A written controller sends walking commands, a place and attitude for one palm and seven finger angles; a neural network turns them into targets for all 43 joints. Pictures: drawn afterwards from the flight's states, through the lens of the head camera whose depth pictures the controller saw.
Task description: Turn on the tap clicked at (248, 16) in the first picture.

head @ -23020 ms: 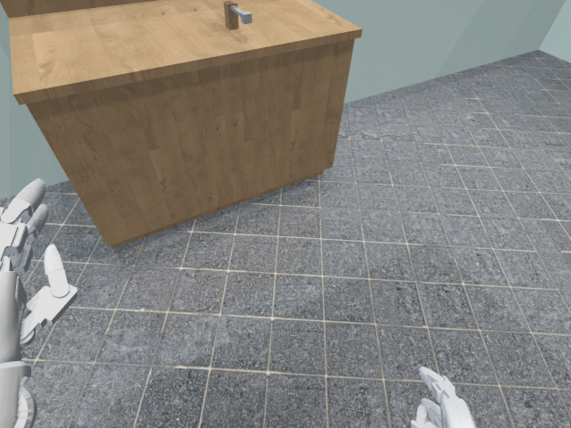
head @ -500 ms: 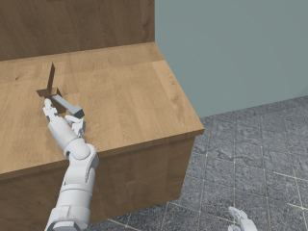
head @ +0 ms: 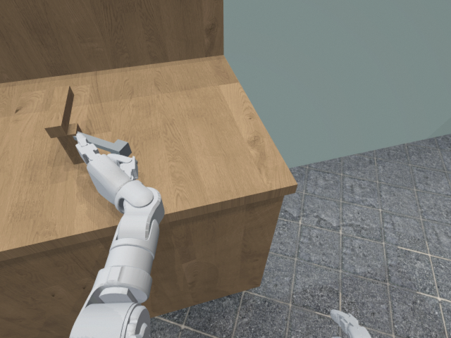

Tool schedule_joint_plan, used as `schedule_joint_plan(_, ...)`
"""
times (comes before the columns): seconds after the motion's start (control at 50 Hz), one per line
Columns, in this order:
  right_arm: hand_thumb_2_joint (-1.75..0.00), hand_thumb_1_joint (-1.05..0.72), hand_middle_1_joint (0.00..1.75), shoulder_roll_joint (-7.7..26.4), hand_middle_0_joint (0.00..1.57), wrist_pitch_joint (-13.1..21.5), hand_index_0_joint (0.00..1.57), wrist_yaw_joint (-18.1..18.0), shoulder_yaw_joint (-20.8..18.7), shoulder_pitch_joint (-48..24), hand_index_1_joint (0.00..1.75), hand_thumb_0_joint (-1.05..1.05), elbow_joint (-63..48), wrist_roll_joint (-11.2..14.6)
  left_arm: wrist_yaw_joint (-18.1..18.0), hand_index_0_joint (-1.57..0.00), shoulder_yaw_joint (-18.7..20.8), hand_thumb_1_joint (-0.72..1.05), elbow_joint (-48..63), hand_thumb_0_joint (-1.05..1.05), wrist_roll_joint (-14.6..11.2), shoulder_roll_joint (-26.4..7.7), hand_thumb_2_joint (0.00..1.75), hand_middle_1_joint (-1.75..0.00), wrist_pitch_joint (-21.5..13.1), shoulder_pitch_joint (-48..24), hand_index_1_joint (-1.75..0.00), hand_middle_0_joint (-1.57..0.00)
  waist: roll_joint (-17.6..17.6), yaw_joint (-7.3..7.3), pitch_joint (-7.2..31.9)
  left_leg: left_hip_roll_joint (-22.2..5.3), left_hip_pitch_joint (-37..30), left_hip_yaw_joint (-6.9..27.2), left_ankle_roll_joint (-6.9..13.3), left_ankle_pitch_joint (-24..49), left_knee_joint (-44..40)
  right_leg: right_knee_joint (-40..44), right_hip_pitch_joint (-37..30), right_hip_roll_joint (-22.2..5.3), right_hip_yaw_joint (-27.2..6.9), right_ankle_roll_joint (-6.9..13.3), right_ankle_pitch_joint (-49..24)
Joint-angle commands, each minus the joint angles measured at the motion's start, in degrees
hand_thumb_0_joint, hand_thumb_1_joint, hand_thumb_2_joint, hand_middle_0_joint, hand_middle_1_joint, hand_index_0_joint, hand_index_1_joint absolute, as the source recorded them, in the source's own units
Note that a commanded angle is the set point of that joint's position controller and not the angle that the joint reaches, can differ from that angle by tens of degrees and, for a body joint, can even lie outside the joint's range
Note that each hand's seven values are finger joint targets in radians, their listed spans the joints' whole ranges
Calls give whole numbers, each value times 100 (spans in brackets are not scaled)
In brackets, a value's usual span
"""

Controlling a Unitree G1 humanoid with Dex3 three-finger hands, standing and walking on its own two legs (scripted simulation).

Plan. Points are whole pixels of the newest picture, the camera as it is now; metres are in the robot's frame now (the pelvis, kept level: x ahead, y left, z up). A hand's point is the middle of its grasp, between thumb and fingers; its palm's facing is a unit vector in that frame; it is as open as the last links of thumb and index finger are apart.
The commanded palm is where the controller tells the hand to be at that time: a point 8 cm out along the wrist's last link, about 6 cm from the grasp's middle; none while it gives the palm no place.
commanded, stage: push the lever round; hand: left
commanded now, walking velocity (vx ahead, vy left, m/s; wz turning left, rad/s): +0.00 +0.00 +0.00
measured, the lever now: (120, 150) +0.43 +0.23 +0.10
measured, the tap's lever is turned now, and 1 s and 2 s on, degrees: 52 71 71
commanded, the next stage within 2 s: lift the hand up off the lever in 0.72 s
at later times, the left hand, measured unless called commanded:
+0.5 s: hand (142, 152) +0.44 +0.19 +0.10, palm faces +0.81 -0.57 -0.10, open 7.6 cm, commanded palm +0.38 +0.21 +0.10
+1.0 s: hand (142, 146) +0.45 +0.19 +0.10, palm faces +0.81 -0.58 -0.07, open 7.7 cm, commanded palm +0.39 +0.20 +0.11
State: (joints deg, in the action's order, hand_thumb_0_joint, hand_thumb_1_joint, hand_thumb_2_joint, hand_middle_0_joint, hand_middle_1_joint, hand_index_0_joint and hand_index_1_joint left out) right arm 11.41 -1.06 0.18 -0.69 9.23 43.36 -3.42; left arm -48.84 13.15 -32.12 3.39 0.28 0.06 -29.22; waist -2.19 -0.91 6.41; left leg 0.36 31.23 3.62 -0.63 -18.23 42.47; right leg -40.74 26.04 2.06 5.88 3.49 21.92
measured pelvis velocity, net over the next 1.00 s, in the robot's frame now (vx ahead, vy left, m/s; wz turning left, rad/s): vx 0.00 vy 0.00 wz -0.02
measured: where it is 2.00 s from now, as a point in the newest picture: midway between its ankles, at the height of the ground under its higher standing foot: outside the picture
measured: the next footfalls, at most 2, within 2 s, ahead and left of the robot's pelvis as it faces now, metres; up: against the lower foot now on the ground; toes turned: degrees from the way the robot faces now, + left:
none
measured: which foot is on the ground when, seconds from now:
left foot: down 0.00-1.00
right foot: down 0.00-1.00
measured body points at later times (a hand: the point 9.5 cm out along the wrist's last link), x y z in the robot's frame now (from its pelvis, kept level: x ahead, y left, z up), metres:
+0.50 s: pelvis +0.00 -0.01 +0.00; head +0.03 -0.01 +0.45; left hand +0.39 +0.21 +0.10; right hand +0.10 -0.25 -0.13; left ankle +0.03 +0.12 -0.71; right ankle -0.01 -0.08 -0.71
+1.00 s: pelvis +0.00 +0.00 -0.01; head +0.03 -0.01 +0.44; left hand +0.40 +0.21 +0.11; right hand +0.09 -0.24 -0.14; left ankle +0.03 +0.12 -0.71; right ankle -0.01 -0.08 -0.71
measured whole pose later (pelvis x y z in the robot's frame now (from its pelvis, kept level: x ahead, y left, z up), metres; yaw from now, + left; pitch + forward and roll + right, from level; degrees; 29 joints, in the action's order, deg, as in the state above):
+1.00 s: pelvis +0.00 +0.00 -0.01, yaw -1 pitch +10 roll -1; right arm 11.3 -1.4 3.2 -2.0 13.8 44.1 -5.5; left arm -52.4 21.3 -42.4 6.4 -1.5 -1.1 -39.2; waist -2.3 -3.8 8.4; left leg -0.3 35.7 3.0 -0.7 -19.4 44.7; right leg -42.9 30.8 2.6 5.3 3.6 22.7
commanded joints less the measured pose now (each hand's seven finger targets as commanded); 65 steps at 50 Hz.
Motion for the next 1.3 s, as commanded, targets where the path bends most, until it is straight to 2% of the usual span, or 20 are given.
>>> schedule_joint_plan(0.0, -90, -90, 30, 670, 20, 196, 20, 10, -239, -384, 30, 0, -728, -52, -164, -15, -149, 90, 847, 0, 299, -574, 90, -15, -229, -2759, -15, -15, 347, -171, 1557, 35, -855, -118, 128, 1089, -293, 703, -322, -239, -301, -187, -1390)
schedule_joint_plan(0.06, -90, -90, 30, 699, 20, 142, 20, 44, -290, -308, 30, 0, -670, -83, -278, -15, 249, 90, 635, 0, 354, -876, 90, -15, -190, -2641, -15, -15, 355, -100, 1686, 30, -757, -120, 121, 1212, -225, 652, -403, -229, -303, -188, -1585)
schedule_joint_plan(0.08, -90, -90, 30, 674, 20, 134, 20, 76, -266, -300, 30, 0, -715, -85, -280, -15, 34, 90, 621, 0, 354, -634, 90, -15, -174, -2755, -15, -15, 312, -150, 1659, 37, -751, -144, 120, 1213, -233, 626, -355, -245, -288, -199, -1591)
schedule_joint_plan(0.12, -90, -90, 30, 679, 20, 131, 20, 104, -281, -246, 30, 0, -697, -100, -326, -15, 56, 90, 599, 0, 396, -648, 90, -15, -191, -2980, -15, -15, 365, -193, 1714, 22, -753, -152, 133, 1250, -171, 605, -326, -246, -297, -208, -1689)
schedule_joint_plan(0.16, -90, -90, 30, 703, 20, 124, 20, 123, -319, -194, 30, 0, -669, -129, -386, -15, 330, 90, 509, 0, 412, -842, 90, -15, -154, -2738, -15, -15, 292, -99, 1786, 30, -692, -137, 123, 1282, -162, 581, -384, -225, -287, -199, -1719)
schedule_joint_plan(0.24, -90, -90, 30, 695, 20, 136, 20, 155, -303, -140, 30, 0, -651, -129, -405, -15, 140, 90, 371, 0, 453, -690, 90, -15, -186, -3232, -15, -15, 423, -276, 1649, 27, -631, -168, 167, 1082, -132, 638, -195, -240, -317, -237, -1531)
schedule_joint_plan(0.36, -90, -90, 30, 737, 20, 98, 20, 144, -336, 26, 30, 0, -621, -151, -423, -15, 605, 90, 188, 0, 498, -1134, 90, -15, -214, -3068, -15, -15, 391, -183, 1790, 57, -476, -192, 172, 1123, -139, 605, -404, -254, -351, -265, -1787)
schedule_joint_plan(0.44, -90, -90, 30, 716, 20, 97, 20, 151, -322, 103, 30, 0, -651, -148, -385, -15, 518, 90, 207, 0, 482, -1069, 90, -15, -273, -3265, -15, -15, 491, -285, 1788, 52, -436, -231, 196, 1097, -106, 619, -438, -306, -402, -338, -2003)
schedule_joint_plan(0.46, -90, -90, 30, 751, 20, 97, 20, 130, -352, 108, 30, 0, -615, -155, -396, -15, 769, 90, 141, 0, 500, -1327, 90, -15, -286, -3171, -15, -15, 456, -228, 1755, 56, -390, -208, 201, 1058, -117, 633, -440, -277, -404, -317, -1898)
schedule_joint_plan(0.52, -90, -90, 30, 719, 20, 119, 20, 156, -346, 156, 30, 0, -648, -154, -349, -15, 516, 90, 310, 0, 538, -1142, 90, -15, -388, -3413, -15, -15, 305, -308, 1879, 40, -512, -235, 200, 1148, -94, 580, -401, -266, -397, -305, -1960)
schedule_joint_plan(0.66, -90, -90, 30, 757, 20, 151, 20, 196, -388, 257, 30, 0, -551, -178, -354, -15, 510, 90, 282, 0, 535, -1114, 90, -15, -463, -3468, -15, -15, 97, -315, 1952, 27, -696, -171, 167, 1313, -70, 484, -229, -177, -297, -218, -1811)
schedule_joint_plan(0.7, -90, -90, 30, 735, 20, 174, 20, 218, -378, 236, 30, 0, -560, -183, -348, -15, 246, 90, 324, 0, 542, -864, 90, -15, -491, -3682, -15, -15, 120, -404, 1917, 10, -773, -170, 170, 1320, -53, 483, -110, -171, -286, -222, -1765)
schedule_joint_plan(0.76, -90, -90, 30, 777, 20, 177, 20, 201, -384, 268, 30, 0, -487, -193, -393, -15, 569, 90, -2, 0, 543, -1154, 90, -15, -463, -3648, -15, -15, 249, -370, 1763, 22, -597, -148, 176, 1129, -93, 516, -63, -155, -276, -222, -1540)
schedule_joint_plan(0.8, -90, -90, 30, 746, 20, 184, 20, 215, -368, 278, 30, 0, -491, -193, -393, -15, 402, 90, 22, 0, 567, -1011, 90, -15, -489, -3938, -15, -15, 182, -431, 1824, 22, -645, -163, 174, 1139, -78, 498, -8, -165, -288, -223, -1532)
schedule_joint_plan(0.86, -90, -90, 30, 765, 20, 177, 20, 218, -401, 326, 30, 0, -517, -223, -429, -15, 693, 90, 130, 0, 583, -1268, 90, -15, -511, -3674, -15, -15, 172, -294, 2148, 31, -702, -171, 164, 1352, -61, 441, -247, -148, -284, -215, -1775)
schedule_joint_plan(0.9, -90, -90, 30, 729, 20, 166, 20, 254, -374, 327, 30, 0, -568, -215, -402, -15, 466, 90, 269, 0, 593, -1056, 90, -15, -494, -3769, -15, -15, 154, -332, 2134, 16, -775, -172, 153, 1466, -66, 413, -239, -152, -256, -209, -1869)
schedule_joint_plan(0.96, -90, -90, 30, 749, 20, 158, 20, 259, -404, 291, 30, 0, -582, -213, -390, -15, 569, 90, 401, 0, 584, -1145, 90, -15, -435, -3502, -15, -15, 53, -248, 2134, 5, -848, -160, 134, 1583, -82, 429, -316, -128, -246, -187, -1937)
schedule_joint_plan(1.0, -90, -90, 30, 728, 20, 172, 20, 281, -375, 263, 30, 0, -613, -195, -356, -15, 290, 90, 449, 0, 536, -858, 90, -15, -372, -3588, -15, -15, 186, -315, 1982, 1, -862, -163, 144, 1546, -118, 470, -275, -126, -235, -198, -1909)
schedule_joint_plan(1.14, -90, -90, 30, 735, 20, 167, 20, 244, -336, 132, 30, 0, -608, -149, -367, -15, 333, 90, 408, 0, 451, -898, 90, -15, -97, -3568, -15, -15, 311, -282, 1701, 13, -799, -193, 151, 1274, -320, 687, -392, -148, -251, -204, -1645)
schedule_joint_plan(1.28, -90, -90, 30, 695, 20, 153, 20, 252, -355, 38, 30, 0, -680, -134, -343, -15, 154, 90, 834, 0, 469, -683, 90, -15, 43, -3117, -15, -15, 157, -152, 1872, -3, -1097, -200, 111, 1690, -371, 666, -610, -144, -227, -163, -1985)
